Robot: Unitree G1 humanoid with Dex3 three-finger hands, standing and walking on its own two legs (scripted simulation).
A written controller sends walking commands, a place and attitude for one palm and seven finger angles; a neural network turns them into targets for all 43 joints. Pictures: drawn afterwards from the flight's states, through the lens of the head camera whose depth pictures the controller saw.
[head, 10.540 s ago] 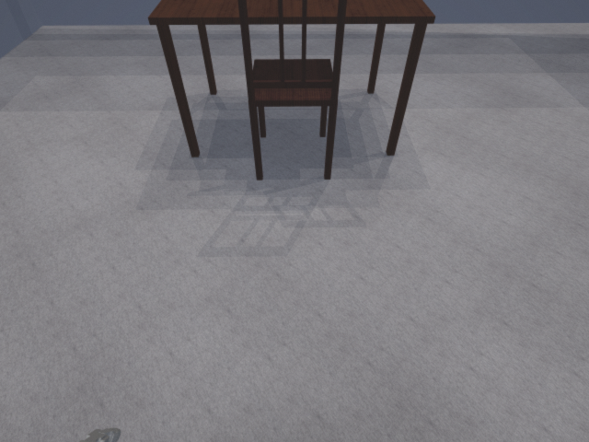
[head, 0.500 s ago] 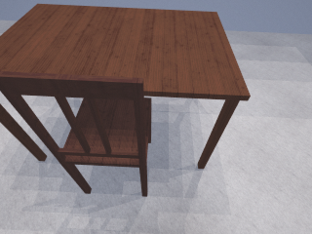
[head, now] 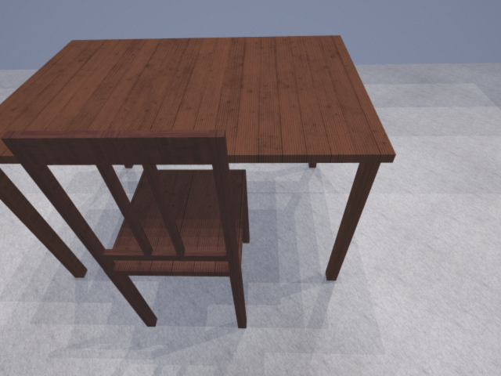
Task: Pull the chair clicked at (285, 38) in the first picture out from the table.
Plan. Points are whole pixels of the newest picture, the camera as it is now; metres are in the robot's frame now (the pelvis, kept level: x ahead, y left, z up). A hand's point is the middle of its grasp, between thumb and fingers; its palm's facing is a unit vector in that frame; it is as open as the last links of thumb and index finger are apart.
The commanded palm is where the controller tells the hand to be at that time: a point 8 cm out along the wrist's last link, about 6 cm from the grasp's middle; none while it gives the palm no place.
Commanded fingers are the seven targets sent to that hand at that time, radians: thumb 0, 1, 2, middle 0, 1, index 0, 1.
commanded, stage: come to a stop and stand still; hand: left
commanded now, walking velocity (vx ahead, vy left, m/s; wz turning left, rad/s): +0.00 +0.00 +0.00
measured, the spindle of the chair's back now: (129, 214) +0.46 +0.31 -0.06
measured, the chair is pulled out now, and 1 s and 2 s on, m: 0.00 0.00 0.00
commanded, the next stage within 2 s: look again from close up in 0.66 s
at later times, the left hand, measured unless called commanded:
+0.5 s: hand out of the picture +0.03 +0.16 -0.15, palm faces +0.02 -0.97 -0.25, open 7.3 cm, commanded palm none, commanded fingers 0.00 0.90 0.90 -0.20 -0.30 -0.20 -0.30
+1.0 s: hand out of the picture +0.03 +0.15 -0.16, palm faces +0.05 -0.97 -0.23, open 7.3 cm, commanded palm none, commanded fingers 0.00 0.90 0.90 -0.20 -0.30 -0.20 -0.30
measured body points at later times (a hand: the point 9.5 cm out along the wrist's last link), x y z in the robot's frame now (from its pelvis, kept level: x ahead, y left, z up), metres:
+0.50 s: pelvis +0.01 -0.03 +0.01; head +0.03 -0.05 +0.46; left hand +0.03 +0.21 -0.13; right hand -0.03 -0.24 -0.16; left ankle -0.04 +0.09 -0.73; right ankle +0.07 -0.11 -0.73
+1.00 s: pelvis +0.02 -0.03 +0.01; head +0.04 -0.05 +0.46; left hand +0.03 +0.20 -0.14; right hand +0.01 -0.24 -0.16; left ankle -0.04 +0.09 -0.73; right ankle +0.07 -0.11 -0.73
